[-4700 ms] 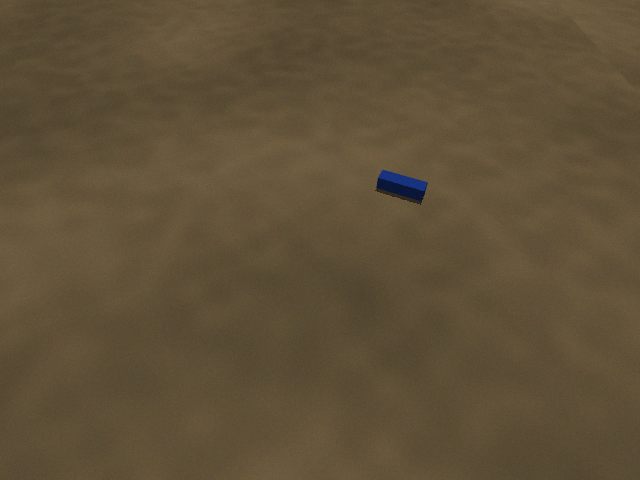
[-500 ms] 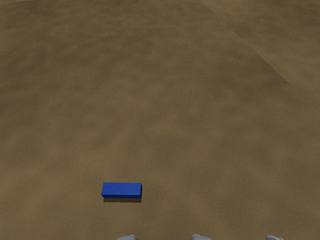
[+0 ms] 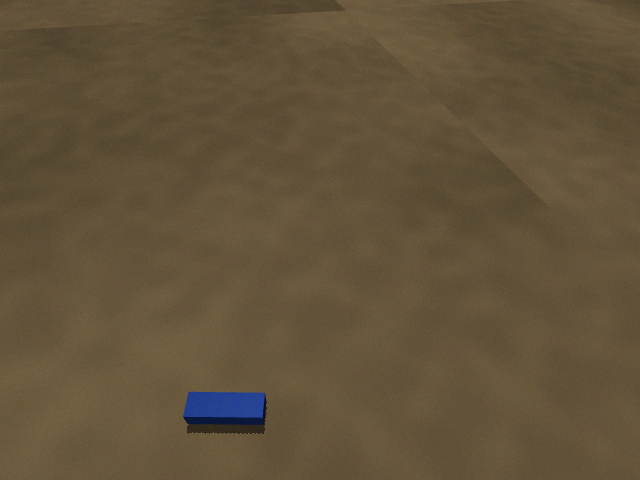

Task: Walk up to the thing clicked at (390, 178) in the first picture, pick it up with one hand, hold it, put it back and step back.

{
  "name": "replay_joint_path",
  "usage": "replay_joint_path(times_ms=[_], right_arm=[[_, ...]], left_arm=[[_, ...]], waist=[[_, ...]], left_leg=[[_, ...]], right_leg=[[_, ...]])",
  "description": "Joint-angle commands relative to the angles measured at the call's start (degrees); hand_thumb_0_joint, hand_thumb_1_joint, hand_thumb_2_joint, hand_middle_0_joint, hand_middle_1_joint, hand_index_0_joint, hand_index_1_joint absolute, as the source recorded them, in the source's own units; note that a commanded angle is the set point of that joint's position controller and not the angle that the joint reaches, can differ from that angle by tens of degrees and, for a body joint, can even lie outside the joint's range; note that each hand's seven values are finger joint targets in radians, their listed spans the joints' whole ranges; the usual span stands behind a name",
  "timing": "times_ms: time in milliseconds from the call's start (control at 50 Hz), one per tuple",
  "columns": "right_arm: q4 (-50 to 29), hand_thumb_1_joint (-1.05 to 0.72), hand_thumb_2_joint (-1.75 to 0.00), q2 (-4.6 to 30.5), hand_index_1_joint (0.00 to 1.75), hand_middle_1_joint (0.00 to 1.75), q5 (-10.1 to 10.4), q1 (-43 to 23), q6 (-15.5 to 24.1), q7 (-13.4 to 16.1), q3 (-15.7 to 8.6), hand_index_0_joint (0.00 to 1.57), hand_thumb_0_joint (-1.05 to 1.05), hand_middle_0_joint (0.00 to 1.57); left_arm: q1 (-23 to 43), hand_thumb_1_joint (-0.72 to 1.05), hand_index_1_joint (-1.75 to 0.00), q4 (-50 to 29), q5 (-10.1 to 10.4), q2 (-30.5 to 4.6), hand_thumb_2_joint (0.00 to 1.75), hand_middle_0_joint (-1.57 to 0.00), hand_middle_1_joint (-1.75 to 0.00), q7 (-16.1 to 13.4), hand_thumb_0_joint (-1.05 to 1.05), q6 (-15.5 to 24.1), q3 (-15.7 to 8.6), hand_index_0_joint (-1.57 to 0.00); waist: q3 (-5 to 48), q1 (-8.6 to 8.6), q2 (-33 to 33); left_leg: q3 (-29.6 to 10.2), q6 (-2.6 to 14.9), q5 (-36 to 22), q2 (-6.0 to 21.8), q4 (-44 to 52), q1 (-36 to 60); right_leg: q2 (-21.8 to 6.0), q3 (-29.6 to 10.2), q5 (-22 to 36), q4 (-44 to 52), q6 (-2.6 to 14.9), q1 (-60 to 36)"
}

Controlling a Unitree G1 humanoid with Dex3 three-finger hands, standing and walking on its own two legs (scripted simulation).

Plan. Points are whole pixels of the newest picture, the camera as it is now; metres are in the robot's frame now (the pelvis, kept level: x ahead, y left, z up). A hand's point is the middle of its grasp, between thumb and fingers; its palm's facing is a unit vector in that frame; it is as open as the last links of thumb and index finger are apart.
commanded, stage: walk up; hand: left
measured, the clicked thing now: (226, 408) +0.47 +0.25 -0.74
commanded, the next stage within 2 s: stand in 1.42 s
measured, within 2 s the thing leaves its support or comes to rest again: neither
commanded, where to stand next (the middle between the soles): +0.09 -0.02 m, yaw +0 degrees
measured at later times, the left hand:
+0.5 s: hand out of the picture +0.09 +0.25 -0.15, palm faces +0.02 -0.94 -0.33, open 7.4 cm
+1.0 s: hand out of the picture +0.13 +0.25 -0.15, palm faces -0.01 -0.95 -0.32, open 7.4 cm
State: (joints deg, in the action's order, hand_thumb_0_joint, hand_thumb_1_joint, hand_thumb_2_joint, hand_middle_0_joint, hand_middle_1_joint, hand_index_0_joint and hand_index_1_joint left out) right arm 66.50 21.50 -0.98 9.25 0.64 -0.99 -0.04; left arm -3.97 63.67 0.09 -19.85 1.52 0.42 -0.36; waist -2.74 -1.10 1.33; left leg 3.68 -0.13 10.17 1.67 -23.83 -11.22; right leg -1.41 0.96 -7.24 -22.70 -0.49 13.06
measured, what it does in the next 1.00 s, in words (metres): stands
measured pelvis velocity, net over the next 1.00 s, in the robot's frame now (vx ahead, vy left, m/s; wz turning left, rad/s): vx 0.04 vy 0.00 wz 0.01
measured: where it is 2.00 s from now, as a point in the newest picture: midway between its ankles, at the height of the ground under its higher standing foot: outside the picture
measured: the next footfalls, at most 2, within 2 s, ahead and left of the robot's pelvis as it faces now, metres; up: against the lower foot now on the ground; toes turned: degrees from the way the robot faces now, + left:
none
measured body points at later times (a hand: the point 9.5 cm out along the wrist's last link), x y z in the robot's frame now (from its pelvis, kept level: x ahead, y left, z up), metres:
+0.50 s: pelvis +0.03 +0.00 +0.01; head +0.04 +0.00 +0.46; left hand +0.09 +0.30 -0.13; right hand +0.14 -0.29 -0.13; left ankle +0.03 +0.12 -0.74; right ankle +0.06 -0.13 -0.74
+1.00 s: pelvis +0.04 +0.00 +0.01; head +0.05 +0.00 +0.46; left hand +0.13 +0.30 -0.13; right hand +0.12 -0.30 -0.13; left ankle +0.03 +0.12 -0.74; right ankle +0.06 -0.13 -0.74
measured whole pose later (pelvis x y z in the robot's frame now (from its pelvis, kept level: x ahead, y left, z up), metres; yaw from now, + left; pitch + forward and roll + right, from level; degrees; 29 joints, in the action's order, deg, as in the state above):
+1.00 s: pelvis +0.04 +0.00 +0.01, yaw +1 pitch -2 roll +0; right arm 67.0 19.7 -0.4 4.5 0.1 -0.5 -0.7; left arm -3.4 66.8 -0.3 -19.3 0.7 0.3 -0.7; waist -3.2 -0.7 -0.1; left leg 3.1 -0.1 10.1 1.1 -17.5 -5.5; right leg -1.8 1.7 -7.7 -16.9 -1.2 7.3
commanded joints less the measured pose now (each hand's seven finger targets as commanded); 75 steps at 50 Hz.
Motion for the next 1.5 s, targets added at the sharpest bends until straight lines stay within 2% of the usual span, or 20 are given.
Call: replay_joint_path(times_ms=[0,20,60,120,260,440,640,980,1120,1360,1400,1480], right_arm=[[-3.57,-0.90,-0.90,12.04,0.30,0.30,0.09,-5.41,2.01,0.71,-1.95,0.20,0.00,0.20],[-3.36,-0.90,-0.90,12.10,0.30,0.30,0.14,-5.44,2.01,0.78,-1.96,0.20,0.00,0.20],[-3.30,-0.90,-0.90,11.96,0.30,0.30,0.25,-5.77,2.16,0.96,-1.88,0.20,0.00,0.20],[-3.27,-0.90,-0.90,11.86,0.30,0.30,0.51,-6.03,2.00,1.05,-2.01,0.20,0.00,0.20],[-2.56,-0.90,-0.90,11.50,0.30,0.30,0.89,-6.33,1.34,1.07,-2.46,0.20,0.00,0.20],[-2.75,-0.90,-0.90,10.79,0.30,0.30,0.96,-8.44,1.01,0.97,-2.52,0.20,0.00,0.20],[-2.93,-0.90,-0.90,10.12,0.30,0.30,0.81,-9.77,0.96,1.02,-2.49,0.20,0.00,0.20],[-3.31,-0.90,-0.90,10.52,0.30,0.30,0.71,-7.73,1.02,1.12,-2.62,0.20,0.00,0.20],[-3.42,-0.90,-0.90,10.43,0.30,0.30,0.65,-7.30,1.06,1.14,-2.58,0.20,0.00,0.20],[-4.07,-0.90,-0.90,10.40,0.30,0.30,0.49,-7.19,1.11,1.10,-2.56,0.20,0.00,0.20],[-4.14,-0.90,-0.90,10.36,0.30,0.30,0.30,-6.78,1.08,1.28,-2.38,0.20,0.00,0.20],[-4.27,-0.90,-0.90,10.65,0.30,0.30,0.28,-6.90,1.04,1.23,-2.51,0.20,0.00,0.20]], left_arm=[[2.28,0.90,-0.30,-1.85,-0.06,-11.81,0.90,-0.20,-0.30,-0.93,0.00,1.07,-2.35,-0.20],[2.05,0.90,-0.30,-1.46,0.07,-11.50,0.90,-0.20,-0.30,-0.92,0.00,1.04,-2.22,-0.20],[2.23,0.90,-0.30,-1.07,0.09,-11.54,0.90,-0.20,-0.30,-0.97,0.00,1.10,-2.14,-0.20],[2.30,0.90,-0.30,-0.28,0.20,-11.61,0.90,-0.20,-0.30,-1.08,0.00,1.10,-1.91,-0.20],[3.04,0.90,-0.30,0.87,-0.06,-11.60,0.90,-0.20,-0.30,-1.38,0.00,1.30,-1.71,-0.20],[2.28,0.90,-0.30,1.40,-0.22,-11.37,0.90,-0.20,-0.30,-1.73,0.00,1.59,-1.85,-0.20],[2.50,0.90,-0.30,0.80,-0.44,-11.57,0.90,-0.20,-0.30,-1.90,0.00,1.41,-2.21,-0.20],[2.96,0.90,-0.30,-0.53,-0.59,-11.37,0.90,-0.20,-0.30,-1.87,0.00,1.21,-2.41,-0.20],[3.26,0.90,-0.30,-0.50,-0.55,-11.30,0.90,-0.20,-0.30,-1.81,0.00,1.00,-2.46,-0.20],[2.90,0.90,-0.30,-0.85,-0.73,-11.50,0.90,-0.20,-0.30,-1.73,0.00,0.99,-2.52,-0.20],[1.59,0.90,-0.30,-0.91,-0.82,-11.56,0.90,-0.20,-0.30,-1.80,0.00,1.03,-2.14,-0.20],[1.50,0.90,-0.30,-1.04,-0.99,-11.52,0.90,-0.20,-0.30,-1.83,0.00,1.11,-2.00,-0.20]], waist=[[3.24,2.08,-4.88],[3.43,2.20,-4.85],[4.84,2.09,-3.99],[4.56,1.64,-3.22],[4.76,0.63,-0.22],[6.17,1.11,0.33],[5.30,1.41,-1.35],[6.42,1.11,-0.94],[4.56,1.03,-1.14],[4.66,1.12,-1.27],[5.10,1.09,-1.53],[3.85,0.88,-1.66]], left_leg=[[-9.71,1.75,11.76,7.48,10.93,-4.08],[-9.82,1.72,10.91,7.51,11.07,-3.82],[-8.85,1.82,4.91,7.67,10.22,-1.57],[-7.93,1.76,0.96,7.26,8.83,0.88],[-7.43,1.58,-1.44,6.67,8.34,4.09],[-6.73,1.28,-7.85,6.91,8.19,7.55],[-6.47,0.83,-7.25,6.67,9.44,6.18],[-6.38,1.08,-7.36,6.66,9.32,6.27],[-6.90,0.99,-5.89,6.43,10.23,4.67],[-6.82,1.18,-4.62,6.14,10.19,4.49],[-7.18,0.84,-4.09,6.63,10.56,5.29],[-7.49,0.83,-1.73,6.30,10.37,4.62]], right_leg=[[-4.77,-5.57,-6.69,3.99,2.21,-5.00],[-4.70,-5.38,-5.55,4.04,1.98,-5.32],[-5.25,-5.02,-1.26,4.37,1.71,-6.38],[-5.73,-5.10,0.10,5.26,1.45,-5.32],[-6.65,-5.76,1.69,7.13,1.11,-4.49],[-6.97,-4.83,6.78,7.44,0.41,-5.62],[-6.92,-4.64,6.75,7.48,0.40,-6.83],[-6.66,-4.47,7.01,7.15,0.80,-8.71],[-6.42,-4.25,5.90,7.02,0.69,-8.52],[-6.41,-4.22,5.13,7.26,0.60,-8.15],[-6.73,-4.14,2.27,7.40,0.73,-7.58],[-6.80,-4.34,0.88,8.08,0.82,-6.74]])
